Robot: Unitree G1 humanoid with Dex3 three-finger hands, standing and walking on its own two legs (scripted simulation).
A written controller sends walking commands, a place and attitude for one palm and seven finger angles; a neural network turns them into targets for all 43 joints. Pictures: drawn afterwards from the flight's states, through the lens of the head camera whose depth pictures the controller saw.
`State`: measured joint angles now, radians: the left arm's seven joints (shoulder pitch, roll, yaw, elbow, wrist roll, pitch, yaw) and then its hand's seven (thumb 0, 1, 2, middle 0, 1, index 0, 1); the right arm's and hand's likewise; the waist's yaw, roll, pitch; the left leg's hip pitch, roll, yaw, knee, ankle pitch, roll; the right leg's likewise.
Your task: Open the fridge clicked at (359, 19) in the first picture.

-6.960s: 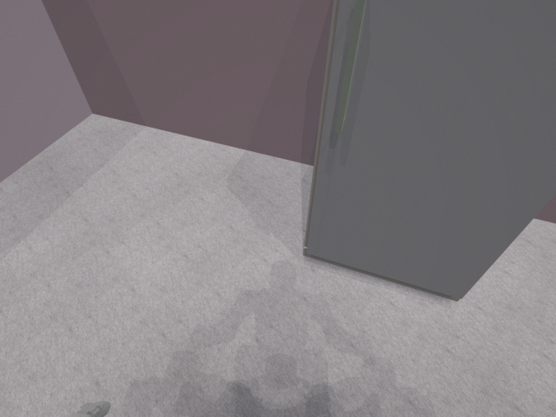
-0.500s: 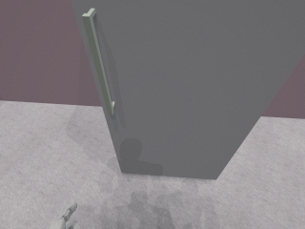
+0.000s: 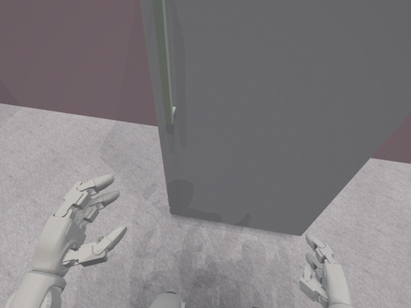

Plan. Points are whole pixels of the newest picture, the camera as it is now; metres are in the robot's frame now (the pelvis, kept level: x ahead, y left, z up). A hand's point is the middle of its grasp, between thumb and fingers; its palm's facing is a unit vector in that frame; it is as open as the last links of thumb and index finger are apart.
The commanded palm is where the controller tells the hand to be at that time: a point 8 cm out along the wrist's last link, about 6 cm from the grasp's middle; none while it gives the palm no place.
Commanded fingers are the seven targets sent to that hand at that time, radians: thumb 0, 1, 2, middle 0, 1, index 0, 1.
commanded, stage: raise the hand to about handle height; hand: left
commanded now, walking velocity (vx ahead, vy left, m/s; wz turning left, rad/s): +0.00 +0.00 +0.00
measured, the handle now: (166, 57) +0.55 +0.16 +0.20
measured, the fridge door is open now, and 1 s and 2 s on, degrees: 0 0 0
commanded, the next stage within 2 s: move the hooked fingers beside the handle in 1.50 s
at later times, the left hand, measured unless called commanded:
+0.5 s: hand (68, 183) +0.26 +0.25 +0.15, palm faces +0.01 -1.00 -0.07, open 12.6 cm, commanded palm +0.23 +0.30 +0.16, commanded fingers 0.00 -0.41 0.34 -0.29 -1.14 -0.29 -1.14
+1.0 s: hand (42, 115) +0.31 +0.28 +0.24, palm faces +0.04 -0.99 -0.09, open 13.9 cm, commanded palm +0.28 +0.32 +0.24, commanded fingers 0.00 -0.50 0.30 -0.30 -1.20 -0.30 -1.20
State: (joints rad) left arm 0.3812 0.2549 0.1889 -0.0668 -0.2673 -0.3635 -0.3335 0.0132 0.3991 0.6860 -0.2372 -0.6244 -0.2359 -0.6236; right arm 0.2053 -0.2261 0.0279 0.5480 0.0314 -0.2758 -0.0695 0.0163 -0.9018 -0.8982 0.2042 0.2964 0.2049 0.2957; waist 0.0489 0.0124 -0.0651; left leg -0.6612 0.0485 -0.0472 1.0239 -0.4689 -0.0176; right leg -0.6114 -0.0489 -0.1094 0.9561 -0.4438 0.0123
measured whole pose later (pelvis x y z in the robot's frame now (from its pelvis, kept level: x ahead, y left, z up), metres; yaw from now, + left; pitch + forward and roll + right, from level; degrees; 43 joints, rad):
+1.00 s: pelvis +0.03 +0.00 +0.06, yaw -1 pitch -2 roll -1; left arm -0.11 0.47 0.48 0.14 -0.34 0.10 -0.48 -0.01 -0.50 0.30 -0.30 -1.20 -0.30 -1.20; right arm 0.24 -0.26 0.09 0.62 0.07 -0.26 -0.12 0.02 -0.90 -0.90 0.21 0.30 0.21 0.30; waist 0.06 0.06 -0.02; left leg -0.22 0.04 0.01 0.56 -0.30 -0.01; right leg -0.20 -0.04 -0.08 0.51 -0.28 0.02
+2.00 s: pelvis +0.03 -0.01 +0.06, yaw -2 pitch -1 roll +0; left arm -0.26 0.43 0.42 0.29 -0.29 0.11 -0.43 -0.01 -0.50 0.30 -0.30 -1.20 -0.30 -1.20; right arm 0.24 -0.27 0.08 0.62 0.07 -0.22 -0.12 0.02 -0.90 -0.90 0.21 0.30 0.21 0.30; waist 0.03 0.06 -0.02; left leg -0.20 0.04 0.02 0.51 -0.28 -0.02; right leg -0.20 -0.04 -0.07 0.50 -0.27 0.01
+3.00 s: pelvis +0.04 +0.00 +0.05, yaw -3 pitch +5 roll -1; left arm -0.69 0.50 0.39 0.83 -0.19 -0.04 -0.37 -0.01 -0.50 0.30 -0.30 -1.20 -0.30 -1.20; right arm 0.34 -0.29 0.04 0.65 0.06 -0.12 -0.10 0.02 -0.90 -0.90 0.21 0.30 0.21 0.30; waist -0.05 0.03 -0.04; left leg -0.34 0.04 0.04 0.56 -0.30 -0.01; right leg -0.34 -0.04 -0.04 0.53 -0.28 0.02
